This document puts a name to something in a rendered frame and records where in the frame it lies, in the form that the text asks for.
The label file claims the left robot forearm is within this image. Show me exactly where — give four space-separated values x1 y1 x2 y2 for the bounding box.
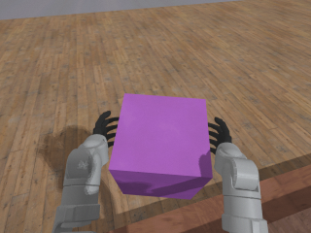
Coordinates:
52 134 109 233

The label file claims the robot left hand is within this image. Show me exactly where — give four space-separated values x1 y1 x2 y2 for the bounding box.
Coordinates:
92 111 120 148

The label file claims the robot right hand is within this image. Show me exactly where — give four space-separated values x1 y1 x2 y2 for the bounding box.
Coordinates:
208 117 232 154

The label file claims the carton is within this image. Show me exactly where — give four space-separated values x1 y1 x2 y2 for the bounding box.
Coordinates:
108 93 213 200

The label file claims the right robot forearm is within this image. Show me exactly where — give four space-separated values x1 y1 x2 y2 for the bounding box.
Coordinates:
214 142 268 233

